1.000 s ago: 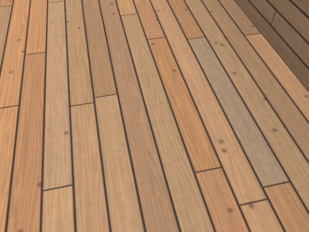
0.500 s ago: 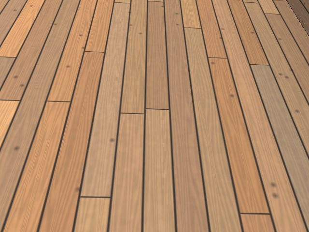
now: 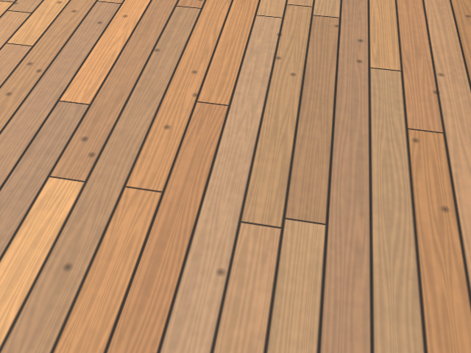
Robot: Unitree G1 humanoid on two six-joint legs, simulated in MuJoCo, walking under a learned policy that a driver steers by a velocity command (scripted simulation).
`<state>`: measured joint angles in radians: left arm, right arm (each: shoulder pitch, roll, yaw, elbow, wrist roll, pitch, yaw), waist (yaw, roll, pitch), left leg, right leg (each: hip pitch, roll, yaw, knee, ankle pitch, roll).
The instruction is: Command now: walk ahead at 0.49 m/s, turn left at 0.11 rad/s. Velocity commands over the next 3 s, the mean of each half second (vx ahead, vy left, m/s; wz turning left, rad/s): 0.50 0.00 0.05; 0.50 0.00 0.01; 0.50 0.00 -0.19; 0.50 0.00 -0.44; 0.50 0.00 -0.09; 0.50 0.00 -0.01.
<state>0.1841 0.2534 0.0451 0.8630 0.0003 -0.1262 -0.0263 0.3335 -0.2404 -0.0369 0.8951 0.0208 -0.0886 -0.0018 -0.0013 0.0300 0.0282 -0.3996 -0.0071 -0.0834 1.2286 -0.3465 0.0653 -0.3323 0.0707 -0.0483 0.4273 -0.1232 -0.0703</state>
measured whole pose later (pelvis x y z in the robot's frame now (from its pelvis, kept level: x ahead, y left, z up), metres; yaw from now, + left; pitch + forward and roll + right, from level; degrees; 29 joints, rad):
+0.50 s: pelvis +0.28 +0.07 +0.00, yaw +0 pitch +2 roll -1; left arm 0.32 0.28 0.03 0.93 -0.02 -0.10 -0.01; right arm 0.16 -0.25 -0.04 0.78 0.00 -0.10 0.03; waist 0.02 -0.02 0.01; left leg -0.37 -0.02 0.05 0.50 -0.16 0.06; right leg -0.39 -0.03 0.03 1.14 -0.38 -0.04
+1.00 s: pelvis +0.56 +0.02 -0.01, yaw +0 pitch +3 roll +1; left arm 0.05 0.25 0.04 0.79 -0.01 -0.10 -0.04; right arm 0.39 -0.26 -0.04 0.96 0.01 -0.07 0.00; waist -0.04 0.01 0.03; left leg -0.16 0.00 -0.03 0.91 -0.47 0.02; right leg -0.48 0.00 -0.05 0.57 -0.14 -0.06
